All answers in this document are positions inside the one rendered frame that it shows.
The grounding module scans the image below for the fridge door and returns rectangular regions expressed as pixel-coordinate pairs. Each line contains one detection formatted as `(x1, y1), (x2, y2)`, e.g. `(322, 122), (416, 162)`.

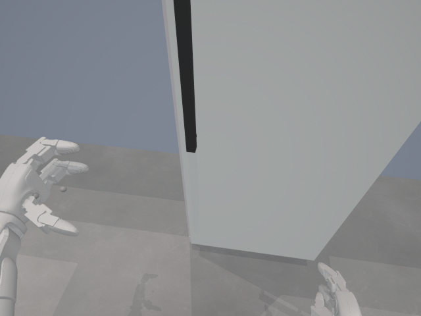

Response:
(165, 0), (421, 261)

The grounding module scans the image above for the handle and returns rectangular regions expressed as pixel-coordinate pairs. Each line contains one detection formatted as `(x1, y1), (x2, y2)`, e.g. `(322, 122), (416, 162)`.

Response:
(174, 0), (197, 153)

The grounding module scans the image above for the robot right hand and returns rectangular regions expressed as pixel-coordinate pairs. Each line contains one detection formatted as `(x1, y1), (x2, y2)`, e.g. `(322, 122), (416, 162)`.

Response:
(311, 262), (362, 316)

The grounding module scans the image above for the robot left hand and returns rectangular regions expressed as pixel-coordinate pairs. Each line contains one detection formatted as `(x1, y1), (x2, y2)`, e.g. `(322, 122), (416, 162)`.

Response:
(0, 137), (89, 236)

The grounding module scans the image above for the left robot forearm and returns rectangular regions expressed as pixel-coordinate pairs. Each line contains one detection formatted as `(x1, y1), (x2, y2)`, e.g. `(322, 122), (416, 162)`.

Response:
(0, 211), (27, 316)

